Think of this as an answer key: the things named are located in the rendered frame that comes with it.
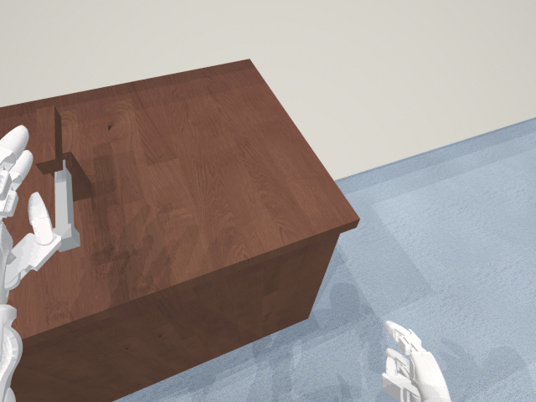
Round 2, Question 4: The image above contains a robot left forearm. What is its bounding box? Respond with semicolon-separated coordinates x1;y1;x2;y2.
0;304;23;402

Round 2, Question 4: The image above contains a left robot hand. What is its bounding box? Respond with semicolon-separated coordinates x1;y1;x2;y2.
0;125;61;305

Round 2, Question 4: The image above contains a tap lever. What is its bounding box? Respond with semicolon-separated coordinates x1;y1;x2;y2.
52;160;80;252

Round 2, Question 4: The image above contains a counter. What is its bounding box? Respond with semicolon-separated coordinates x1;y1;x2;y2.
0;59;360;402

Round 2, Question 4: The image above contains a right robot hand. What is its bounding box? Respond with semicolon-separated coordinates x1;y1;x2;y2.
382;321;451;402

